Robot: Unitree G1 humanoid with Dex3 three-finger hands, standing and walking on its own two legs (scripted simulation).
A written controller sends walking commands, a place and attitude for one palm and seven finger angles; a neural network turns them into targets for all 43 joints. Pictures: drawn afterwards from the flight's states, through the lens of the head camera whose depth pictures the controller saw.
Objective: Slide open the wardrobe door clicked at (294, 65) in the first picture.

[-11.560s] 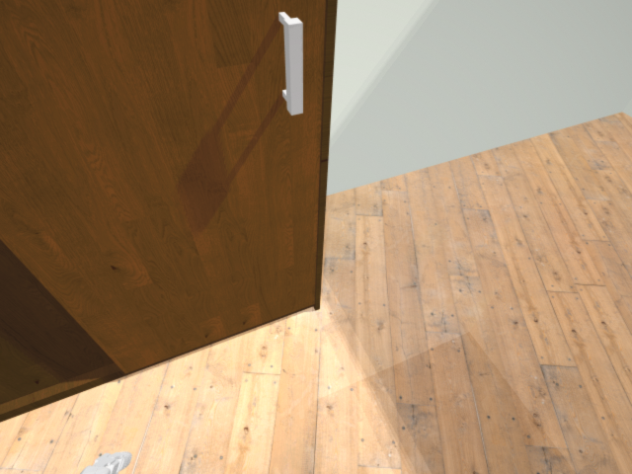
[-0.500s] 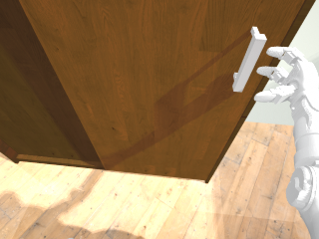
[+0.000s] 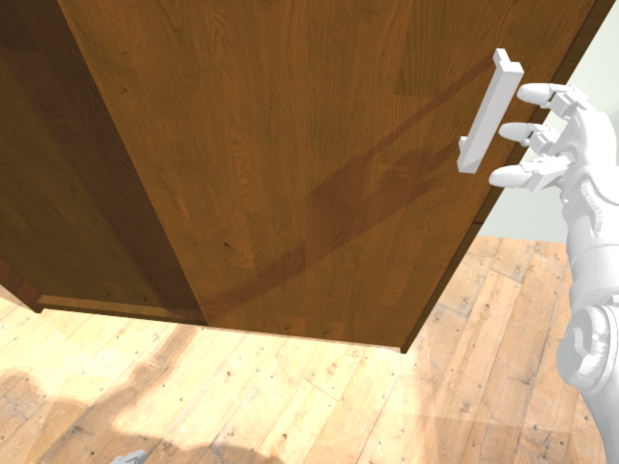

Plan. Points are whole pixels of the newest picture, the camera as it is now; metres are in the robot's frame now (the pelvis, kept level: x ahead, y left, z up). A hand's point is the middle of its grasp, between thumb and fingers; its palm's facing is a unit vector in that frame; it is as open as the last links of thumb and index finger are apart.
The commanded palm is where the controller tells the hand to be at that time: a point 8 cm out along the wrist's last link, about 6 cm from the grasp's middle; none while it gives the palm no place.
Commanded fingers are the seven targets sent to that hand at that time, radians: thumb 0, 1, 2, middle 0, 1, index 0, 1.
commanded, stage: feel for the door with the fingertips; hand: right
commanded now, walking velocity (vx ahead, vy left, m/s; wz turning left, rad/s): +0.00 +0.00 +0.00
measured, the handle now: (482, 113) +0.55 -0.14 +0.18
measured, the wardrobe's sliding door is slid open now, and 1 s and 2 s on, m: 0.00 0.00 0.00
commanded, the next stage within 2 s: slide the fingers in behind the handle in 0.22 s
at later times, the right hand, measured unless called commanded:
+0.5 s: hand (519, 134) +0.51 -0.18 +0.18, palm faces -0.03 +1.00 +0.01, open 13.5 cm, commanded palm +0.49 -0.22 +0.18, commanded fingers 0.00 0.50 -0.30 0.30 1.20 0.30 1.20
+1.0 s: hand (507, 139) +0.50 -0.16 +0.18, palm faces -0.03 +1.00 +0.01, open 14.0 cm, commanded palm +0.48 -0.21 +0.18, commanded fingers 0.00 0.50 -0.30 0.30 1.20 0.30 1.20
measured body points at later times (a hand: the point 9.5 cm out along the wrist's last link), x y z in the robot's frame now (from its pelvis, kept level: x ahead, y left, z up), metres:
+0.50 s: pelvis +0.00 -0.01 +0.00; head +0.06 -0.02 +0.44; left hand -0.02 +0.26 -0.12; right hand +0.51 -0.23 +0.18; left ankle -0.02 +0.11 -0.73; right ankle +0.02 -0.13 -0.73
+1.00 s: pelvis +0.01 -0.01 +0.00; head +0.05 +0.00 +0.45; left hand +0.06 +0.26 -0.12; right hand +0.50 -0.22 +0.18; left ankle -0.02 +0.11 -0.73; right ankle +0.02 -0.13 -0.73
